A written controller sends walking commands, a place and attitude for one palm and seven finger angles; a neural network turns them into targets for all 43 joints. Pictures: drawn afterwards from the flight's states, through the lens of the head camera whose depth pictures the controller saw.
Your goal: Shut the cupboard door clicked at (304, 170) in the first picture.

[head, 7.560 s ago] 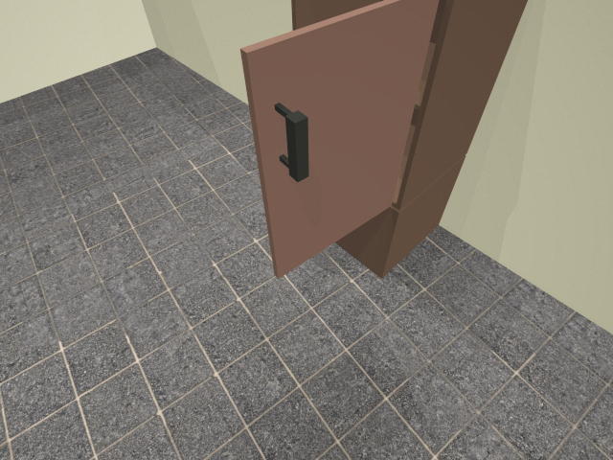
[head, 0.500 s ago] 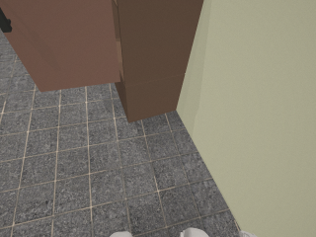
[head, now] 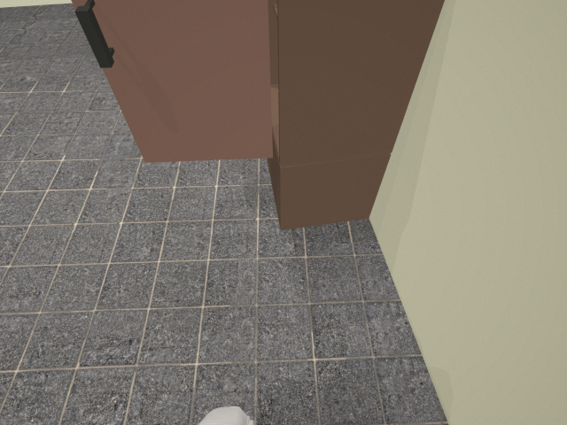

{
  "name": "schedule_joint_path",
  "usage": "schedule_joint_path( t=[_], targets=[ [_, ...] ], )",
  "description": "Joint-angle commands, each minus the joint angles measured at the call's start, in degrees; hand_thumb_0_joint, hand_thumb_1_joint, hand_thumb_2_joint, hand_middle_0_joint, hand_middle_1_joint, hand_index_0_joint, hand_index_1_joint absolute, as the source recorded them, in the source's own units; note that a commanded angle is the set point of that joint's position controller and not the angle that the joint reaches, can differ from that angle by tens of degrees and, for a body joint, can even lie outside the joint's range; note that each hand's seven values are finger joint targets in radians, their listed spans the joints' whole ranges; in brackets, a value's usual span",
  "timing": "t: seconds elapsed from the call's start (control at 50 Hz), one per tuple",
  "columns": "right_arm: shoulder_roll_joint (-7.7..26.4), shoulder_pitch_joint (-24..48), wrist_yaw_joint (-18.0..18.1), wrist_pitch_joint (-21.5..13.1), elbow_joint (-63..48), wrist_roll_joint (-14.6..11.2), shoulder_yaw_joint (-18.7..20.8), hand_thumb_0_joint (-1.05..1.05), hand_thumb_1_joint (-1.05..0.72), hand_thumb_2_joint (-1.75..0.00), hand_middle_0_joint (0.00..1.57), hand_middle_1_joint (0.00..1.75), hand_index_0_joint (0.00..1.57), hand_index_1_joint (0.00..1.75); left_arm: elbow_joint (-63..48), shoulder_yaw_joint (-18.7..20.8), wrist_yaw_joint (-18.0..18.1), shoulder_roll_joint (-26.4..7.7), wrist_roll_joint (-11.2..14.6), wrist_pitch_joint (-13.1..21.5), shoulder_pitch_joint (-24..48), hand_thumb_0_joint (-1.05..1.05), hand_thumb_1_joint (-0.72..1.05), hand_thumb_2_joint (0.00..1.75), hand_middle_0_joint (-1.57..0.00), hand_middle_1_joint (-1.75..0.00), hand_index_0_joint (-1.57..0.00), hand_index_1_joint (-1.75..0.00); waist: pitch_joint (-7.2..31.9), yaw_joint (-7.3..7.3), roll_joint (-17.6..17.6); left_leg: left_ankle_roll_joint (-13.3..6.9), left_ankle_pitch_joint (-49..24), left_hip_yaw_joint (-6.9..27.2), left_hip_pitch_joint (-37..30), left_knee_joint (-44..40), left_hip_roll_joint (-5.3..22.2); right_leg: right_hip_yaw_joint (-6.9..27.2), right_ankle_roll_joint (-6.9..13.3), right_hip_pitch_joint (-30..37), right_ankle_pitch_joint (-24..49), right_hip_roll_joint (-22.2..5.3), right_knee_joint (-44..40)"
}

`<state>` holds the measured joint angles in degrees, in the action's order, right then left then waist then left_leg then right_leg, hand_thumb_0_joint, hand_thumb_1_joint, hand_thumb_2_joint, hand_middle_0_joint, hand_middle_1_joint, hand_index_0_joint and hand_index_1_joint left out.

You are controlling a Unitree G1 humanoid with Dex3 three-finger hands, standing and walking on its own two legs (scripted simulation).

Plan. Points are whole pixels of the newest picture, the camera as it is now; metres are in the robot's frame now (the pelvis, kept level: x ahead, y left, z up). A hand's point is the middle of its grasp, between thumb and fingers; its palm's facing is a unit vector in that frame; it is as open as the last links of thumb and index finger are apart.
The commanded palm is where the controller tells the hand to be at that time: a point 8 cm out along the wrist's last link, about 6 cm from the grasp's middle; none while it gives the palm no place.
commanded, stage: take the last steps up to it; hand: left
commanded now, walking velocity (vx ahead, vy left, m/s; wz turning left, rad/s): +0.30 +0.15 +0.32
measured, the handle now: (98, 33) +0.86 +0.46 +0.09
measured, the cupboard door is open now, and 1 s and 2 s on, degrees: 84 84 84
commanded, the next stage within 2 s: come to a stop and stand still in 1.30 s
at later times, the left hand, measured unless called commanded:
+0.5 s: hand (154, 404) +0.16 +0.22 -0.16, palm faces +0.08 -0.98 -0.21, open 7.4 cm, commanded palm none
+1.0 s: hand (117, 419) +0.14 +0.29 -0.19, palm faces +0.24 -0.96 -0.15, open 7.3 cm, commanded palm none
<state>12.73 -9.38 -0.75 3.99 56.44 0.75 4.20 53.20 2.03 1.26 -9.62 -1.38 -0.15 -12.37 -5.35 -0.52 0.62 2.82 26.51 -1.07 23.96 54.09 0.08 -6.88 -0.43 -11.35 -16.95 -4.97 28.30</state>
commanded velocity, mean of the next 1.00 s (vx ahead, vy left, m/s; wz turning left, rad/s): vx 0.30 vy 0.12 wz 0.08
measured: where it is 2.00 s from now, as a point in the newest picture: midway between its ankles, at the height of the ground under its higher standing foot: (243, 350)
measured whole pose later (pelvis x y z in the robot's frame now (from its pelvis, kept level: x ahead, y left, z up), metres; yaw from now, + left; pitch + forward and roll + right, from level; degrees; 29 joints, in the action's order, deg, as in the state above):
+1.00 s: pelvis +0.23 +0.12 -0.01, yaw +8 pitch +1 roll +0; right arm 9.5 -10.1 -0.7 -3.6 56.9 2.1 2.7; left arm 64.8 3.5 -0.7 -10.3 -1.3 0.2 -21.4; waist -3.2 2.5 2.8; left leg -2.3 13.9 -8.3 20.1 33.6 2.5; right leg -4.4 -0.3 -16.7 -27.7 -7.7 55.3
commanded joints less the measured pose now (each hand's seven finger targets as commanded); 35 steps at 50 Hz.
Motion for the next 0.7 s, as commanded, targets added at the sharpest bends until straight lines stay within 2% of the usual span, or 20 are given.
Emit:
schedule_joint_path(
  t=[0.0, 0.04, 0.06, 0.08, 0.1, 0.12, 0.14, 0.18, 0.22, 0.3, 0.38, 0.44, 0.46, 0.48, 0.5, 0.52, 0.54, 0.58, 0.64, 0.68],
  targets=[
    [1.1, 2.5, 0.1, -2.3, -3.9, -0.2, -0.9, 0.0, -0.9, -0.9, 0.2, 0.3, 0.2, 0.3, -0.7, 3.2, 0.5, -13.1, -0.2, 1.2, -5.5, 0.0, 0.9, 0.9, -0.2, -0.3, -0.2, -0.3, 7.7, 2.9, 9.4, 0.0, -2.0, -3.7, -2.8, -15.9, -1.4, 8.4, 7.0, 9.5, 33.8, -13.2, -3.8],
    [2.2, -1.0, 0.2, -3.1, -2.7, 0.1, -1.0, 0.0, -0.9, -0.9, 0.2, 0.3, 0.2, 0.3, -0.3, 3.5, 0.1, -13.3, 0.2, 1.1, -4.4, 0.0, 0.9, 0.9, -0.2, -0.3, -0.2, -0.3, 8.0, 1.21, 9.7, -0.7, -8.9, -4.5, -11.0, -25.4, -1.6, 6.8, 4.3, 4.7, 21.5, -12.4, -2.1],
    [4.1, -3.3, 0.2, -3.6, -2.0, 0.2, -0.6, 0.0, -0.9, -0.9, 0.2, 0.3, 0.2, 0.3, -0.5, 3.5, -0.3, -12.6, 0.6, 0.8, -3.0, 0.0, 0.9, 0.9, -0.2, -0.3, -0.2, -0.3, 8.1, -0.28, 5.3, -1.8, -12.0, -3.0, -17.3, -30.9, -0.3, 5.0, 2.3, -0.5, 13.1, -11.2, 1.2],
    [8.7, -6.7, 0.5, -4.2, -1.4, 0.7, 0.4, 0.0, -0.9, -0.9, 0.2, 0.3, 0.2, 0.3, -1.7, 3.2, -0.8, -10.0, 1.0, 0.5, -2.3, 0.0, 0.9, 0.9, -0.2, -0.3, -0.2, -0.3, 10.0, -2.14, -7.1, -6.3, -12.6, 9.8, -24.6, -34.8, 9.2, 0.2, -0.7, -10.5, -0.5, -5.5, 11.2],
    [13.5, -11.4, 1.0, -4.0, -0.8, 1.3, 1.6, 0.0, -0.9, -0.9, 0.2, 0.3, 0.2, 0.3, -3.9, 2.2, -1.2, -6.8, 0.8, 0.4, 0.5, 0.0, 0.9, 0.9, -0.2, -0.3, -0.2, -0.3, 9.3, -4.27, -19.5, -13.9, -16.9, 25.1, -29.0, -38.4, 20.5, -3.0, -2.8, -22.5, -20.2, 0.9, 25.0],
    [13.4, -13.7, 1.4, -3.6, 0.0, 1.1, 1.6, 0.0, -0.9, -0.9, 0.2, 0.3, 0.2, 0.3, -5.3, 1.9, -1.1, -7.3, 0.2, 0.2, 5.2, 0.0, 0.9, 0.9, -0.2, -0.3, -0.2, -0.3, 7.2, -5.49, -14.2, -17.3, -14.4, 25.2, -26.7, -38.8, 22.5, 2.2, -1.5, -25.7, -20.5, -0.4, 32.8],
    [10.6, -12.8, 1.6, -4.1, 0.2, 1.1, 0.8, 0.0, -0.9, -0.9, 0.2, 0.3, 0.2, 0.3, -4.7, 2.1, -1.2, -7.5, -0.2, 0.2, 7.7, 0.0, 0.9, 0.9, -0.2, -0.3, -0.2, -0.3, 4.9, -5.05, -12.7, -17.0, -11.2, 23.7, -23.3, -40.2, 19.6, 4.3, -1.2, -27.5, -16.6, -1.5, 36.2],
    [7.7, -8.9, 2.1, -5.1, -0.8, 0.9, -0.1, 0.0, -0.9, -0.9, 0.2, 0.3, 0.2, 0.3, -2.9, 2.2, -2.0, -7.1, -0.1, 0.4, 6.6, 0.0, 0.9, 0.9, -0.2, -0.3, -0.2, -0.3, 1.2, -2.19, -10.3, -15.0, -10.9, 19.8, -18.4, -41.4, 16.0, 6.2, -0.8, -26.9, -8.7, -2.2, 38.6],
    [7.2, -8.3, 2.1, -6.1, -0.6, 0.7, -0.4, 0.0, -0.9, -0.9, 0.2, 0.3, 0.2, 0.3, -1.4, 1.9, -2.6, -6.4, -0.1, 0.6, 4.1, 0.0, 0.9, 0.9, -0.2, -0.3, -0.2, -0.3, 2.7, -0.65, -6.6, -14.1, -17.4, 15.1, -19.8, -41.4, 13.6, 4.6, -1.1, -24.4, -5.3, -1.8, 35.0],
    [6.6, -11.4, 2.0, -6.7, 1.1, 0.6, -0.6, 0.0, -0.9, -0.9, 0.2, 0.3, 0.2, 0.3, -1.0, 1.2, -2.6, -5.3, 0.0, 0.8, 5.0, 0.0, 0.9, 0.9, -0.2, -0.3, -0.2, -0.3, 3.8, -0.91, -6.5, -14.5, -25.6, 10.4, -21.6, -40.6, 11.9, 2.6, -1.6, -20.5, -3.4, -1.0, 24.1],
    [6.4, -12.9, 1.8, -6.3, 2.6, 0.8, -0.7, 0.0, -0.9, -0.9, 0.2, 0.3, 0.2, 0.3, -1.7, 0.9, -2.5, -4.6, 0.0, 1.3, 7.2, 0.0, 0.9, 0.9, -0.2, -0.3, -0.2, -0.3, 1.9, -1.24, -7.1, -14.5, -23.3, 10.3, -18.2, -39.8, 11.9, 0.6, -1.4, -13.6, -3.5, 0.8, 13.1],
    [5.6, -11.0, 1.7, -6.1, 3.1, 0.6, -0.9, 0.0, -0.9, -0.9, 0.2, 0.3, 0.2, 0.3, 0.6, 1.7, -2.4, -5.6, -0.1, 1.9, 1.0, 0.0, 0.9, 0.9, -0.2, -0.3, -0.2, -0.3, 1.5, 2.48, -4.1, -11.6, -16.9, 8.1, -9.9, -34.3, 9.2, -0.3, -0.8, 1.1, 2.8, 2.3, 3.1],
    [4.6, -10.3, 1.5, -6.3, 2.8, 0.1, -1.1, 0.0, -0.9, -0.9, 0.2, 0.3, 0.2, 0.3, 2.1, 2.5, -2.1, -7.7, -0.2, 2.3, -4.3, 0.0, 0.9, 0.9, -0.2, -0.3, -0.2, -0.3, 2.7, 4.91, -0.2, -9.5, -12.8, 5.6, -3.1, -27.3, 5.8, 3.1, -0.1, 11.7, 2.7, 0.3, -1.1],
    [2.3, -10.8, 1.1, -6.6, 2.0, -0.4, -1.3, 0.0, -0.9, -0.9, 0.2, 0.3, 0.2, 0.3, 4.1, 3.7, -1.7, -12.5, -0.6, 3.1, -11.6, 0.0, 0.9, 0.9, -0.2, -0.3, -0.2, -0.3, 6.6, 7.71, 11.4, -6.2, -4.8, -0.3, 6.7, -12.8, -0.1, 18.3, 4.1, 23.0, -5.0, -12.2, -7.6],
    [2.4, -9.6, 0.9, -6.2, 0.2, -0.1, -1.0, 0.0, -0.9, -0.9, 0.2, 0.3, 0.2, 0.3, 5.0, 4.6, -1.2, -16.5, -0.2, 2.9, -15.9, 0.0, 0.9, 0.9, -0.2, -0.3, -0.2, -0.3, 7.3, 8.48, 19.7, -4.5, 9.3, -1.2, 13.3, 3.0, -2.8, 36.2, 9.8, 22.9, -11.2, -24.9, -17.3],
    [4.7, -7.8, 0.6, -5.6, -0.1, 0.6, -0.3, 0.0, -0.9, -0.9, 0.2, 0.3, 0.2, 0.3, 4.3, 4.3, -0.7, -14.8, 0.4, 2.5, -13.4, 0.0, 0.9, 0.9, -0.2, -0.3, -0.2, -0.3, 2.2, 7.04, 11.5, -4.3, 5.9, 2.9, 14.7, 9.9, 1.0, 35.7, 11.4, 16.0, -17.8, -25.9, -20.2],
    [4.0, -6.7, 0.5, -5.3, 0.5, 0.5, -0.1, 0.0, -0.9, -0.9, 0.2, 0.3, 0.2, 0.3, 2.9, 3.8, -0.3, -12.3, 0.3, 2.6, -8.5, 0.0, 0.9, 0.9, -0.2, -0.3, -0.2, -0.3, -1.1, 5.06, 9.8, -4.0, 0.6, 4.0, 14.7, 11.8, 3.5, 31.7, 10.7, 7.9, -23.4, -23.3, -21.0],
    [1.6, -6.6, -0.1, -4.1, 1.5, 0.9, -0.3, 0.0, -0.9, -0.9, 0.2, 0.3, 0.2, 0.3, 2.0, 2.5, -0.3, -7.5, 0.2, 3.1, -3.9, 0.0, 0.9, 0.9, -0.2, -0.3, -0.2, -0.3, -3.5, 1.93, 9.6, -2.7, -7.7, 3.6, 10.9, 12.5, 5.6, 21.2, 7.3, -2.5, -16.9, -18.9, -22.2],
    [-1.1, -9.2, -0.9, -3.3, 2.7, 1.0, -0.5, 0.0, -0.9, -0.9, 0.2, 0.3, 0.2, 0.3, 2.8, 2.3, -0.5, -6.4, 0.2, 4.4, -4.3, 0.0, 0.9, 0.9, -0.2, -0.3, -0.2, -0.3, -0.5, 0.01, 6.4, -1.0, -14.1, 0.4, 7.0, 7.2, 6.0, 9.8, 5.6, -3.8, -5.5, -14.8, -22.4],
    [-2.0, -8.2, -1.2, -3.5, 2.3, 1.0, -0.4, 0.0, -0.9, -0.9, 0.2, 0.3, 0.2, 0.3, 3.7, 2.7, -0.6, -6.4, 0.0, 4.9, -5.6, 0.0, 0.9, 0.9, -0.2, -0.3, -0.2, -0.3, 0.9, 0.41, 4.8, -0.2, -15.5, -1.5, 6.5, 0.0, 5.9, 6.3, 5.8, -0.7, -0.2, -13.6, -21.6]
  ],
)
